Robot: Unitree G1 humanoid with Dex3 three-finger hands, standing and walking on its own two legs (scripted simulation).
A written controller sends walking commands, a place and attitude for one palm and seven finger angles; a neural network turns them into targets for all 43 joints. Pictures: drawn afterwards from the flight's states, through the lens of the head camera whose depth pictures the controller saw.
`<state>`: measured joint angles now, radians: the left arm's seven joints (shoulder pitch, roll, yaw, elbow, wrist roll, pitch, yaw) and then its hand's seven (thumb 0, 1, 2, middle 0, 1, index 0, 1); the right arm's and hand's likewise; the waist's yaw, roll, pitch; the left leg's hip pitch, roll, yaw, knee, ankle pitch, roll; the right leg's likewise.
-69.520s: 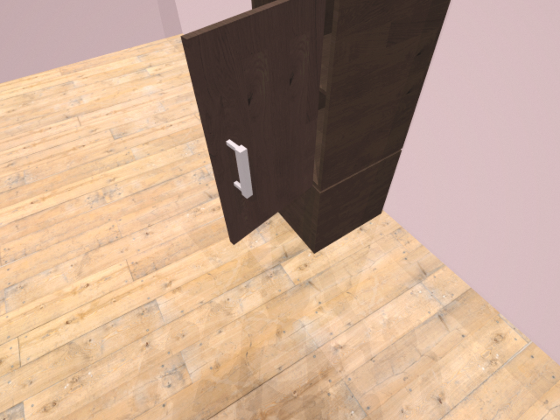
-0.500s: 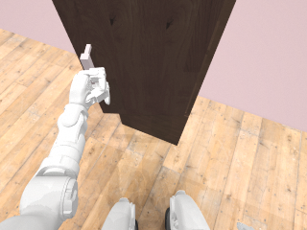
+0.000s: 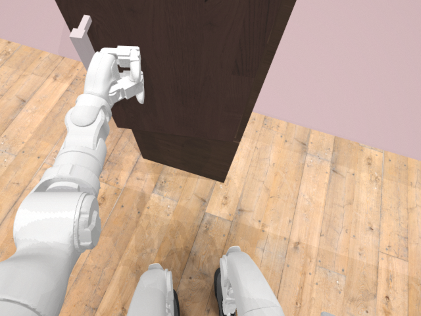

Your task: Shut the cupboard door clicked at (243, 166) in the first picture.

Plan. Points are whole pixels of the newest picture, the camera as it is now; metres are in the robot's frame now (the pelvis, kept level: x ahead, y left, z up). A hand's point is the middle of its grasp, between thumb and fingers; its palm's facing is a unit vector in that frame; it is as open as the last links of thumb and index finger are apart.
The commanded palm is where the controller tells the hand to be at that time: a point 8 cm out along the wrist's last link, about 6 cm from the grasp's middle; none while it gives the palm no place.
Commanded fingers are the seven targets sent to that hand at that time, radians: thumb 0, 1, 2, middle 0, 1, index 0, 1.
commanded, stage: push the door shut along its arc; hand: left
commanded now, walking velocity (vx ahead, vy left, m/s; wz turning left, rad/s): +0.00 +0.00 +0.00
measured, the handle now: (96, 59) +0.58 +0.15 +0.07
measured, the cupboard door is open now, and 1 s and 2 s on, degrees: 11 0 0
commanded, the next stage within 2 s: pull the fist back off the door in 0.82 s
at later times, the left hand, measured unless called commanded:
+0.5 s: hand (152, 66) +0.56 +0.05 +0.07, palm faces -0.39 -0.92 -0.05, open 3.0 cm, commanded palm +0.57 +0.08 +0.06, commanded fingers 0.00 0.90 0.90 -1.30 -1.50 -1.30 -1.50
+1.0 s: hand (159, 57) +0.58 +0.03 +0.07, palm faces -0.33 -0.94 -0.01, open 3.1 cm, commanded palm +0.60 +0.03 +0.06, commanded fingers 0.00 0.90 0.90 -1.30 -1.50 -1.30 -1.50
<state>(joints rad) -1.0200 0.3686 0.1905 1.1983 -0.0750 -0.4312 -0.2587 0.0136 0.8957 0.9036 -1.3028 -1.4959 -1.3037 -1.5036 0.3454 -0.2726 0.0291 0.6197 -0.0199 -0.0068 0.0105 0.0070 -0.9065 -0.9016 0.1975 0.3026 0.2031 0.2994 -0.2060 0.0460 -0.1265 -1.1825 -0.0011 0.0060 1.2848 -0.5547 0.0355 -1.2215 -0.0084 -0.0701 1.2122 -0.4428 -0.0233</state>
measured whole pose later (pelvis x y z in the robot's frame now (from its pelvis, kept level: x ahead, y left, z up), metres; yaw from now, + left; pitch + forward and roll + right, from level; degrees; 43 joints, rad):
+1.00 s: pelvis -0.02 +0.00 -0.03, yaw -1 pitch +32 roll -4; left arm -1.40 0.47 0.19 1.36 -0.01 -0.23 -0.24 0.02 0.85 1.04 -1.30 -1.50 -1.33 -1.50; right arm 0.42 -0.26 0.05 0.68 -0.07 -0.11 0.01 0.01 -0.91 -0.90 0.20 0.30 0.20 0.30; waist -0.28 0.06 -0.13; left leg -1.41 0.02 -0.04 1.42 -0.56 0.02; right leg -1.43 0.00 -0.11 1.30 -0.43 -0.04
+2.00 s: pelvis +0.03 -0.02 +0.02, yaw +0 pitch +26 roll +0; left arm -0.90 0.09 0.15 1.09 0.07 -0.55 0.27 0.01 0.89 0.90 -1.30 -1.50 -1.31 -1.50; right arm 0.31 -0.23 -0.02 0.61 -0.09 0.01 0.10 0.00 -0.91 -0.90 0.20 0.30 0.20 0.30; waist -0.16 0.04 -0.15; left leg -1.06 0.01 0.01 1.17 -0.56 0.00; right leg -1.13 0.01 -0.05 1.15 -0.47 -0.05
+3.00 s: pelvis +0.06 +0.01 +0.12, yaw +0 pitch -3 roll -1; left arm 0.35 0.32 0.21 -0.27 -0.06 -0.06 0.09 0.01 0.89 0.90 -0.61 -0.73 -0.61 -0.74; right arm 0.20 -0.21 0.06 0.58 0.01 -0.05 -0.07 0.01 -0.90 -0.90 0.20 0.30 0.20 0.30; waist 0.06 0.07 0.00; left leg -0.07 -0.02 0.01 0.43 -0.30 0.03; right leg -0.13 0.00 -0.04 0.42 -0.23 0.00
